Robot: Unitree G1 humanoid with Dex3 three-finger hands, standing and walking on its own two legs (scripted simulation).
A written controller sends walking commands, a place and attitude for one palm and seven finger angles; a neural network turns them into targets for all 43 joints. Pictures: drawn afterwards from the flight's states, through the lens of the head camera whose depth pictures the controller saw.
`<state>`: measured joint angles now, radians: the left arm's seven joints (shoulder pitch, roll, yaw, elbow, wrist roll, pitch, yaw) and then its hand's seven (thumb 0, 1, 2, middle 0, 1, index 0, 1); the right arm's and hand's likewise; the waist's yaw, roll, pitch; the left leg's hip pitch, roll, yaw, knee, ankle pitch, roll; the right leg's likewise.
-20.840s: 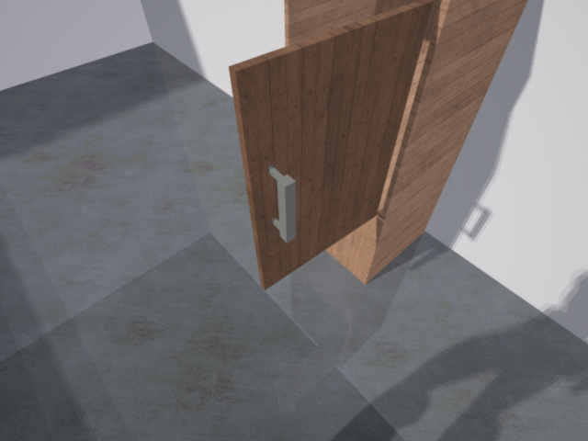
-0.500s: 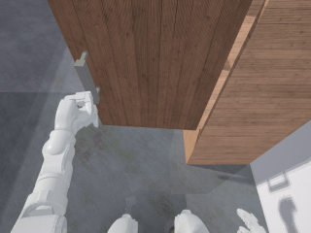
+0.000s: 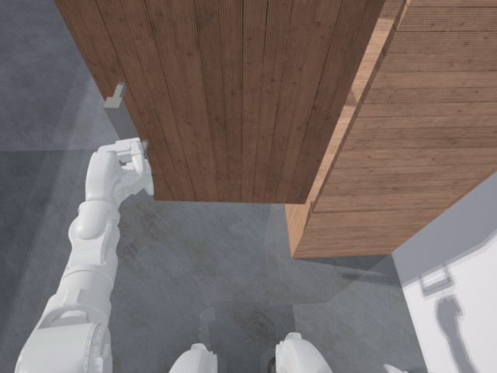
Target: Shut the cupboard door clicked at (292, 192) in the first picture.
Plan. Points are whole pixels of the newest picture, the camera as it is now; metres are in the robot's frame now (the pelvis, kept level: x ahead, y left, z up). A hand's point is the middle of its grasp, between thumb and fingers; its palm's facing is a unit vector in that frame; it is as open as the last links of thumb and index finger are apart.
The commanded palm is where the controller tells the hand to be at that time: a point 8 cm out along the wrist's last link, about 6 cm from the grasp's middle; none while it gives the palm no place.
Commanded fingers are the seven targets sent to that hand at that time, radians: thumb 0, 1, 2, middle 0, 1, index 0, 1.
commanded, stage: bring the fist close to the handle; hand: left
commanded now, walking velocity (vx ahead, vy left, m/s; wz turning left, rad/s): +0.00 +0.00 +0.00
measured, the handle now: (131, 128) +0.52 +0.20 +0.05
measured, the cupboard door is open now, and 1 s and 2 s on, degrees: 86 76 63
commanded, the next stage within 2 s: push the door shut along its arc in 0.02 s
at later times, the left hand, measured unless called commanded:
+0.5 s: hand (151, 153) +0.46 +0.16 +0.06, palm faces -0.12 -0.99 -0.04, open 3.1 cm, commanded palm +0.45 +0.21 +0.05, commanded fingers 0.00 0.90 0.90 -1.30 -1.50 -1.30 -1.50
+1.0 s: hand (172, 126) +0.52 +0.13 +0.05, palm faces -0.26 -0.97 -0.03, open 3.1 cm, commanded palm +0.52 +0.18 +0.05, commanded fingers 0.00 0.90 0.90 -1.30 -1.50 -1.30 -1.50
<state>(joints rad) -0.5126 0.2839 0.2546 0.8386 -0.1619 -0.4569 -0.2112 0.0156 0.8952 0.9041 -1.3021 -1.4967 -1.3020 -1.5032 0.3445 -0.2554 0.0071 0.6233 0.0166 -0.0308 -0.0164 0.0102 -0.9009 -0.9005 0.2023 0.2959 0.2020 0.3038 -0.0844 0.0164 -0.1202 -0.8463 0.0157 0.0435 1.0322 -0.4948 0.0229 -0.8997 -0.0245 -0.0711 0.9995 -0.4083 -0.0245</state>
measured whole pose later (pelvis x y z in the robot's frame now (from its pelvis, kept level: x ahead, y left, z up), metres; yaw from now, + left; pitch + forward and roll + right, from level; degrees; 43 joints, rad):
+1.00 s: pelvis -0.02 +0.00 -0.03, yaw -1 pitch +25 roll -3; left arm -1.06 0.53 0.30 1.23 -0.09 -0.35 -0.39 0.02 0.90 0.90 -1.30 -1.50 -1.30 -1.50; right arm 0.39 -0.29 0.04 0.64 0.00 -0.03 -0.02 0.01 -0.90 -0.90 0.20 0.30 0.20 0.30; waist -0.22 0.03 -0.11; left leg -1.10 0.03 0.01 1.18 -0.51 0.03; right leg -1.12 -0.01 -0.10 1.09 -0.40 -0.03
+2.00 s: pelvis -0.01 +0.00 -0.05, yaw -2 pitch +32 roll -4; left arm -1.36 0.50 0.35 1.30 0.06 -0.26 0.04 -0.01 0.86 0.94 -1.30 -1.50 -1.30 -1.50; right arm 0.46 -0.25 0.06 0.62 -0.11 -0.05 0.07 0.00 -0.90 -0.90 0.20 0.30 0.20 0.30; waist -0.30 0.06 -0.11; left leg -1.27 0.05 -0.01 1.26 -0.55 0.02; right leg -1.29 0.00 -0.12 1.15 -0.43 -0.03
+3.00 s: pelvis +0.01 +0.00 +0.00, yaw -1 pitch +20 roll +0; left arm -0.73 0.25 0.26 0.95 -0.08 -0.44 -0.03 0.02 0.89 0.90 -1.30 -1.50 -1.30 -1.50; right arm 0.38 -0.24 0.01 0.60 -0.01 0.04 0.03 0.01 -0.90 -0.90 0.20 0.30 0.20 0.30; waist -0.13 0.05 -0.12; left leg -0.87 0.03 0.06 1.01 -0.50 0.02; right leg -0.93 0.00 -0.05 0.99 -0.40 -0.03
